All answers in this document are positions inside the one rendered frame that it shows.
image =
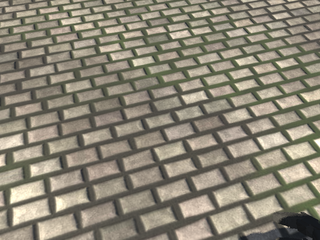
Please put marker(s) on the right robot hand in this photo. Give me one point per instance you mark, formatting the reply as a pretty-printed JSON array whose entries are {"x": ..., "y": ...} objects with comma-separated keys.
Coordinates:
[{"x": 303, "y": 222}]

